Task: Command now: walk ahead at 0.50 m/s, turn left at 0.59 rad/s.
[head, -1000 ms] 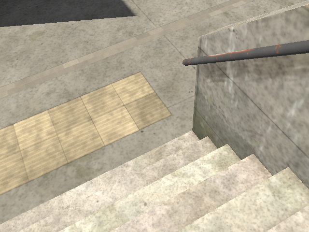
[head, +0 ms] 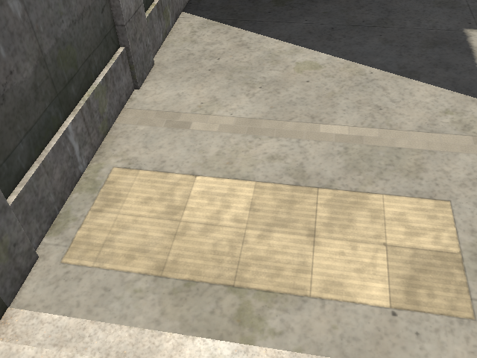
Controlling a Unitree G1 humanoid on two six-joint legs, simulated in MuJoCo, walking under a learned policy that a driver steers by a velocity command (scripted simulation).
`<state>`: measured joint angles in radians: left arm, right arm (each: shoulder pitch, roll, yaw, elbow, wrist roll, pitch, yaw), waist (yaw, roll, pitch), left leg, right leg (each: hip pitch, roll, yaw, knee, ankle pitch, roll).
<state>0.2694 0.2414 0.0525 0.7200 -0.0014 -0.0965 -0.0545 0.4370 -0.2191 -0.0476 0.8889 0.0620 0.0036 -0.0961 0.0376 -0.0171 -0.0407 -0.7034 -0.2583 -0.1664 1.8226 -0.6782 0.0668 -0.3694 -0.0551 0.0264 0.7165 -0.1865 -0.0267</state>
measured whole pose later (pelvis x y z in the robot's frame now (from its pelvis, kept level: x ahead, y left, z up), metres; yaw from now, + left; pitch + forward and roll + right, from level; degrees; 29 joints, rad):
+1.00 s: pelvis +0.50 +0.11 -0.38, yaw -4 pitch +0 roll +2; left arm 0.25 0.21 0.06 0.82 -0.01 0.02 -0.05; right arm 0.40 -0.16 -0.05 1.03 0.01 -0.06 -0.04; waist 0.00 -0.03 -0.03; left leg -0.37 0.06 0.15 1.80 -0.77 0.00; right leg -0.40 -0.01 0.01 0.70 0.13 -0.12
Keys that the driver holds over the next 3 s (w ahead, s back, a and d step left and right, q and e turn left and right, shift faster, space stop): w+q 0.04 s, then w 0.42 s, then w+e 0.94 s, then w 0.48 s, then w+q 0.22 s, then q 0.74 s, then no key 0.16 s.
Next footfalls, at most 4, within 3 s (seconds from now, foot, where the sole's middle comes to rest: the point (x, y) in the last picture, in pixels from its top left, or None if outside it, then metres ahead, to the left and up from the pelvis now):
0.44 left None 0.32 0.22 -0.98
0.98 right None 0.55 0.01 -1.18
1.36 left None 0.82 0.23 -1.39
1.90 right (298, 329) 1.10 -0.16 -1.59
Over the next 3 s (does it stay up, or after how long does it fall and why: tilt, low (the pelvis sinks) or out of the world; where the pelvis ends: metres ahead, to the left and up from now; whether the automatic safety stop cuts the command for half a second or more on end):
stays up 1.40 -0.19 -0.81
